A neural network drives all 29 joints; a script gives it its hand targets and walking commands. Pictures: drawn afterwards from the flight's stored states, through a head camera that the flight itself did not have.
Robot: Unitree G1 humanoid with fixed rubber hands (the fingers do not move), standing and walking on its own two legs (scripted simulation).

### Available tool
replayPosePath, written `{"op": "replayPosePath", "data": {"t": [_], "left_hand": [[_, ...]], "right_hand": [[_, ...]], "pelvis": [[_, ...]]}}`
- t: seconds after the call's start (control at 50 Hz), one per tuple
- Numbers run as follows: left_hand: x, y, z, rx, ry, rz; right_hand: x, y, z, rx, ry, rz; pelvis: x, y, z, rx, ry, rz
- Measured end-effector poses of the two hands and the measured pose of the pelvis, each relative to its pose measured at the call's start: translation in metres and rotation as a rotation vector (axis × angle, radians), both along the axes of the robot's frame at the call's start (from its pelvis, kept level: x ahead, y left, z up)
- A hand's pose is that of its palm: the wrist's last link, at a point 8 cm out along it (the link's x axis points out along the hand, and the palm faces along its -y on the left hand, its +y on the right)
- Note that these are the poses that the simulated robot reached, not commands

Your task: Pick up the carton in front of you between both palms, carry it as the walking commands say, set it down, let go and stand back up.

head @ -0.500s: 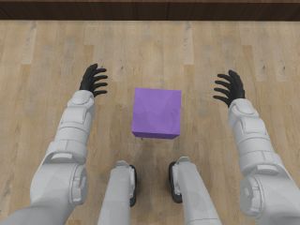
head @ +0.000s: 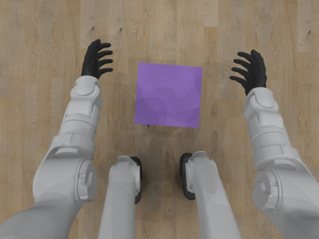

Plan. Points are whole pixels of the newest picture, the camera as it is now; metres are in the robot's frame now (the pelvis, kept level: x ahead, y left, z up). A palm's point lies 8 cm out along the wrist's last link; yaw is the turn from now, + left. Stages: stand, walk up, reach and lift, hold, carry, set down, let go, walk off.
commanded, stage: reach and lift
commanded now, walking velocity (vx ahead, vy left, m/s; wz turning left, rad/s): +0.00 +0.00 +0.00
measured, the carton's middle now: (166, 99) +0.44 -0.03 -0.44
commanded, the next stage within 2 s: none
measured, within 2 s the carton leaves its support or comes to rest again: leaves its support in 1.38 s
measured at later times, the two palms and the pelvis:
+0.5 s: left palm (112, 92) +0.47 +0.16 -0.36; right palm (221, 99) +0.43 -0.22 -0.35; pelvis -0.06 +0.00 -0.18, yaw +0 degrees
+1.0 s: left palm (119, 92) +0.47 +0.14 -0.37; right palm (216, 98) +0.43 -0.21 -0.37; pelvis -0.05 +0.00 -0.19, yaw +0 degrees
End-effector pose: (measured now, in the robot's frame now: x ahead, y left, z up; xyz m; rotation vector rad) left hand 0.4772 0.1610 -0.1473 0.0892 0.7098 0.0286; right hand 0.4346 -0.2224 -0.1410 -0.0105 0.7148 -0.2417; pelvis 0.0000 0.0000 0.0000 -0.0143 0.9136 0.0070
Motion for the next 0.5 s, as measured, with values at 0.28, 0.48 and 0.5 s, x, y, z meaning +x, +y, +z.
{"op": "replayPosePath", "data": {"t": [0.28, 0.48, 0.5], "left_hand": [[-0.012, 0.0, -0.138, 0.009, -0.022, 0.005], [-0.009, -0.004, -0.203, 0.012, 0.028, 0.009], [-0.009, -0.004, -0.21, 0.012, 0.032, 0.009]], "right_hand": [[-0.01, -0.004, -0.139, -0.005, -0.02, -0.005], [-0.007, 0.005, -0.207, 0.004, 0.036, 0.0], [-0.007, 0.006, -0.214, 0.003, 0.041, 0.002]], "pelvis": [[-0.044, 0.002, -0.126, 0.0, -0.107, -0.01], [-0.061, 0.001, -0.176, -0.001, -0.206, -0.007], [-0.061, 0.001, -0.18, -0.001, -0.211, -0.008]]}}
